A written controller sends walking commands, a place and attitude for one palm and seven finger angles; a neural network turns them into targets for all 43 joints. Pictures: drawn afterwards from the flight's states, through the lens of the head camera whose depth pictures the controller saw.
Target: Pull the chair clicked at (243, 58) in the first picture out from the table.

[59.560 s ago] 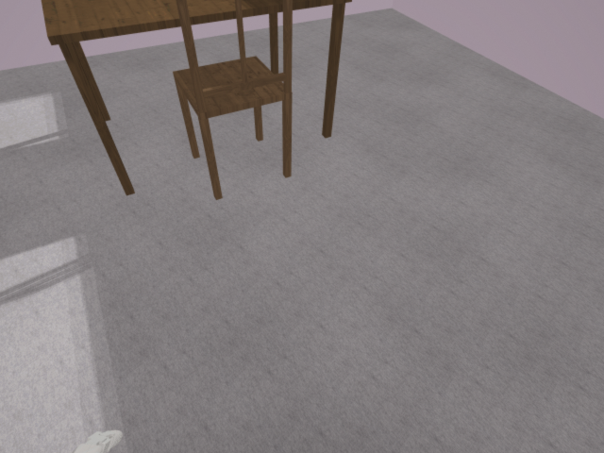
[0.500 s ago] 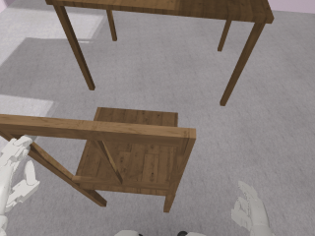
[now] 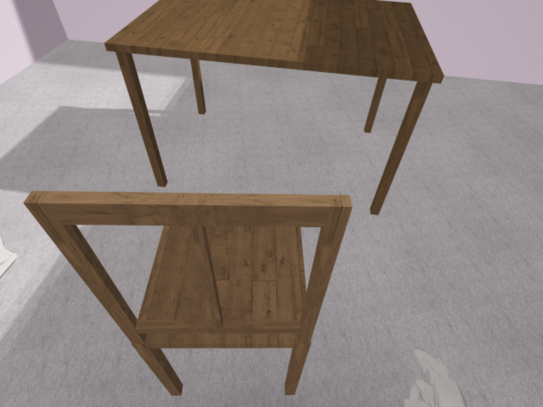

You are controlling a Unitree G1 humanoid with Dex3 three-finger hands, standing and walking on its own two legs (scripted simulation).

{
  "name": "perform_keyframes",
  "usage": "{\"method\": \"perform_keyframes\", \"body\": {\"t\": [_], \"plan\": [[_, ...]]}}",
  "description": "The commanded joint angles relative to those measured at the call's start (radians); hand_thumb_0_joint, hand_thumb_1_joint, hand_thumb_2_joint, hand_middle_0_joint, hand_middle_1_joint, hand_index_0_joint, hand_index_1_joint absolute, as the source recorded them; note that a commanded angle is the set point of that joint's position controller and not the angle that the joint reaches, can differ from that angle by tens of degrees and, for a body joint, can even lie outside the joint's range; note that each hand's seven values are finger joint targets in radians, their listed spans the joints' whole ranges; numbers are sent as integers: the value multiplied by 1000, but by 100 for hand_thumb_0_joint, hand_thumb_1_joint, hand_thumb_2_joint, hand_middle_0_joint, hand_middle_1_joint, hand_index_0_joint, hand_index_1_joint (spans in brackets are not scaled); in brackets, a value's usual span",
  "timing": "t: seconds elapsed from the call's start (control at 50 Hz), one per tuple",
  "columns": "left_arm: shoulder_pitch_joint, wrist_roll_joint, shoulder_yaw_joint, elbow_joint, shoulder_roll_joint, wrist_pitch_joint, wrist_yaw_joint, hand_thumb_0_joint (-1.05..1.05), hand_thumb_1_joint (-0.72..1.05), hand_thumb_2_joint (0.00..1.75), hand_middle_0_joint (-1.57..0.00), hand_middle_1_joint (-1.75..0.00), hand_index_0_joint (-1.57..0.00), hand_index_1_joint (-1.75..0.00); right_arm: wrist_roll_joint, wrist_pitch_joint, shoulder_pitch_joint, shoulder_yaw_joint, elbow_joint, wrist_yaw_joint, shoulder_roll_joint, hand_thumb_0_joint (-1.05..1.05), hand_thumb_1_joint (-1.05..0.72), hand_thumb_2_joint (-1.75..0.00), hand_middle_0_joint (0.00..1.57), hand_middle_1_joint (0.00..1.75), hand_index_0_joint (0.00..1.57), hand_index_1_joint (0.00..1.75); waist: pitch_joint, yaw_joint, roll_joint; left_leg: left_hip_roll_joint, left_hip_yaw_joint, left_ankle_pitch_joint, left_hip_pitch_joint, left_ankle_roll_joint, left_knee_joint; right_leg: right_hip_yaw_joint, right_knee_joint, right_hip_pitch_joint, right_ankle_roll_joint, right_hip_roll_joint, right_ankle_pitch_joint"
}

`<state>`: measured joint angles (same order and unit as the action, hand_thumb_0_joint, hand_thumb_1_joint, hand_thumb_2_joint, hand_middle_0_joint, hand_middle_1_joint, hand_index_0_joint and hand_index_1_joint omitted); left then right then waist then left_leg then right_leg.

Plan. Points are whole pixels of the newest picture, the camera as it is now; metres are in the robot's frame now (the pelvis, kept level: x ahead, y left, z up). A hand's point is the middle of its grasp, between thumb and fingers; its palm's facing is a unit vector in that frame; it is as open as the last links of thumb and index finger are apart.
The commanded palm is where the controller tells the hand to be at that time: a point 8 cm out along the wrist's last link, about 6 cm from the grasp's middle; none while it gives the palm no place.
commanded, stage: step back with the hand held close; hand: left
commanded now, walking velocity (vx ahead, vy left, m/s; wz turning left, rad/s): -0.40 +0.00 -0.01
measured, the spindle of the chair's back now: (210, 283) +0.32 +0.13 -0.03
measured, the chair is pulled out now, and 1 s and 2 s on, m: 0.68 0.68 0.68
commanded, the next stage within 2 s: stop stepping back and stand still in 0.46 s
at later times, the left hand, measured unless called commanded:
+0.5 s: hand out of the picture +0.14 +0.30 +0.21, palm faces +0.50 -0.74 -0.44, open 7.4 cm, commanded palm +0.08 +0.32 +0.19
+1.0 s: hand out of the picture +0.07 +0.25 +0.16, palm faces +0.42 -0.79 -0.45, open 7.4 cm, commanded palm +0.00 +0.28 +0.19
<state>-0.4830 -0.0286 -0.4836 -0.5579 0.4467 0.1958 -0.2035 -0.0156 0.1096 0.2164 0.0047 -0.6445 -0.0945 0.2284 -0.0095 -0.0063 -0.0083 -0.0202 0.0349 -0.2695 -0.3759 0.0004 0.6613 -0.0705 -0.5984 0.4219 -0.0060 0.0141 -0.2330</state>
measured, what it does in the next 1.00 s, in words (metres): walks backwards: left foot, then right foot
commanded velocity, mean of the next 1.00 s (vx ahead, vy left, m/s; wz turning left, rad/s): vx -0.15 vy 0.03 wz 0.00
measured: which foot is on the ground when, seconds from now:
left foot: down 0.00-0.18, up 0.20-0.26, down 0.28-0.68, up 0.70-0.78, down 0.80-1.00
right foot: down 0.00-0.30, up 0.32-0.62, down 0.64-1.00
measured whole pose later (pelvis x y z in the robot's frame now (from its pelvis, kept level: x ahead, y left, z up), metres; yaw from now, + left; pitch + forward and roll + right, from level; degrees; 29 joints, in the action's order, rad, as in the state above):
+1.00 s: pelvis -0.15 -0.01 +0.01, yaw -2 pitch -1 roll -2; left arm -0.52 -0.05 -0.42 -0.36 0.37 0.17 -0.15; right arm -0.03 0.10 0.26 -0.03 -0.67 -0.07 0.24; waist 0.02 0.04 -0.05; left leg -0.02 0.03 -0.24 -0.35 -0.02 0.59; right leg -0.05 -0.49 0.16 0.04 0.02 -0.31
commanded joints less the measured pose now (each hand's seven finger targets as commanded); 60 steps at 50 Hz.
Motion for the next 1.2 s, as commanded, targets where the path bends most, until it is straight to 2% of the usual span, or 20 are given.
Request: {"method": "perform_keyframes", "body": {"t": [0.0, 0.06, 0.14, 0.2, 0.24, 0.28, 0.3, 0.36, 0.44, 0.54, 0.62, 0.68, 0.72, 0.78, 0.84, 0.9, 0.96, 1.02, 1.12, 1.18], "plan": [[-5, 18, -68, 7, 103, 10, 6, 0, 90, 90, -20, -30, -20, -30, -22, 33, -88, -73, 200, 0, 120, 0, -90, -90, 20, 30, 20, 30, -46, -1, -142, -213, 187, -424, -491, -107, -376, 96, -128, -345, 22, 18, -99], [-16, 19, -50, -65, 138, 11, 18, 0, 90, 90, -20, -30, -20, -30, -11, 30, -91, -76, 209, 6, 121, 0, -90, -90, 20, 30, 20, 30, -2, -2, 40, -110, 74, -256, -281, -67, -172, 199, 78, -195, -6, 100, -14], [55, 24, -85, -274, 219, 21, -5, 0, 90, 90, -20, -30, -20, -30, 19, 25, -77, -54, 193, 17, 106, 0, -90, -90, 20, 30, 20, 30, 59, -4, 135, 10, -24, -399, -76, -34, 180, 378, 419, 87, -93, 269, -563], [5, 14, -129, -358, 260, 42, -18, 0, 90, 90, -20, -30, -20, -30, 24, 17, -56, -42, 161, 22, 100, 0, -90, -90, 20, 30, 20, 30, 199, 9, 194, 36, -82, -178, 177, -12, 182, 230, 381, 103, -94, 278, -367], [-46, -2, -150, -355, 251, 80, -18, 0, 90, 90, -20, -30, -20, -30, 26, 23, -61, -31, 166, 9, 95, 0, -90, -90, 20, 30, 20, 30, 160, 15, -15, -29, 24, -218, 143, -34, -126, 177, 206, 81, -49, 204, -289], [-13, 33, -161, -347, 197, 103, -26, 0, 90, 90, -20, -30, -20, -30, 35, 63, -71, -57, 182, -5, 135, 0, -90, -90, 20, 30, 20, 30, 75, 24, -485, -367, 399, -418, -293, -194, -513, 37, -463, -142, 30, -30, -210], [13, 33, -170, -290, 203, 100, -28, 0, 90, 90, -20, -30, -20, -30, 33, 80, -54, -69, 151, -8, 77, 0, -90, -90, 20, 30, 20, 30, 63, 42, -407, -386, 364, -271, -337, -198, -500, 106, -702, -125, 27, -31, -221], [-48, -21, -129, -196, 147, 90, -3, 0, 90, 90, -20, -30, -20, -30, 7, 82, -49, -111, 126, 24, 114, 0, -90, -90, 20, 30, 20, 30, 85, 18, -170, -294, 157, 192, -50, -145, -288, 108, -679, 79, 22, -33, -266], [-38, -31, -59, -175, 91, 95, 16, 0, 90, 90, -20, -30, -20, -30, 7, 97, -47, -99, 92, 39, 101, 0, -90, -90, 20, 30, 20, 30, 109, 15, -196, -262, 139, 466, 176, -125, -247, 64, -369, 103, 30, 8, -252], [25, -29, -61, -262, 138, 128, 38, 0, 90, 90, -20, -30, -20, -30, 35, 130, -76, -68, 84, 32, 106, 0, -90, -90, 20, 30, 20, 30, 166, 18, -254, -255, 208, 282, 184, -109, -266, 54, 48, -77, 13, -1, -207], [-172, -38, -228, -342, 283, 131, 51, 0, 90, 90, -20, -30, -20, -30, 10, 86, -75, -60, 142, 42, 91, 0, -90, -90, 20, 30, 20, 30, 291, -7, -177, -113, 60, -4, 180, -53, -128, -1, 334, -259, -4, 19, 34], [-190, -61, -220, -337, 273, 103, 47, 0, 90, 90, -20, -30, -20, -30, -26, 40, -44, -81, 180, 36, 91, 0, -90, -90, 20, 30, 20, 30, 248, 23, 249, 37, -36, -93, 66, 16, 286, 294, 275, -174, -178, 300, 215], [-248, -61, -241, -207, 229, 66, 28, 0, 90, 90, -20, -30, -20, -30, -26, 8, -65, -64, 167, 30, 67, 0, -90, -90, 20, 30, 20, 30, 205, 45, 141, -3, -21, -65, 76, -2, 172, 200, 210, -146, -147, 277, 258], [-135, -47, -170, -104, 168, 64, 24, 0, 90, 90, -20, -30, -20, -30, -20, 22, -75, -50, 167, 8, 95, 0, -90, -90, 20, 30, 20, 30, 86, 43, -165, -90, 84, 233, 128, -47, -290, 14, 1, -147, 1, 57, 124], [-95, -23, -99, 49, 146, 60, 41, 0, 90, 90, -20, -30, -20, -30, -15, 41, -39, -75, 141, 17, 114, 0, -90, -90, 20, 30, 20, 30, 51, 15, -173, -174, 164, 494, 222, -93, -242, 16, 71, -58, 21, 29, -133], [-30, -10, -12, 8, 98, 59, 54, 0, 90, 90, -20, -30, -20, -30, -15, 48, -70, -64, 129, 24, 106, 0, -90, -90, 20, 30, 20, 30, 34, 9, -43, -108, 130, 154, 30, -66, -217, 53, 230, -269, 8, 63, 67], [6, -10, 18, -129, 113, 68, 46, 0, 90, 90, -20, -30, -20, -30, -17, 53, -73, -83, 140, 24, 109, 0, -90, -90, 20, 30, 20, 30, 40, 37, 164, 3, 22, -65, 70, -37, -75, 187, 308, -182, -63, 177, -17], [19, -5, -80, -258, 223, 84, 21, 0, 90, 90, -20, -30, -20, -30, -7, 60, -82, -75, 140, 18, 107, 0, -90, -90, 20, 30, 20, 30, 0, 35, 4, -10, 32, -76, 108, -29, -114, 189, 319, -95, -90, 193, -162], [-16, 3, -120, -187, 202, 96, 11, 0, 90, 90, -20, -30, -20, -30, -11, 81, -84, -51, 163, -7, 85, 0, -90, -90, 20, 30, 20, 30, -13, 14, -326, -135, 206, -412, -87, -66, -493, 27, 81, -289, 7, -20, -170], [-44, -2, -98, -43, 147, 86, 20, 0, 90, 90, -20, -30, -20, -30, -10, 83, -60, -51, 147, -1, 74, 0, -90, -90, 20, 30, 20, 30, -6, 12, -207, -85, 135, -339, -102, -50, -412, 33, 179, -325, -3, -9, -129]]}}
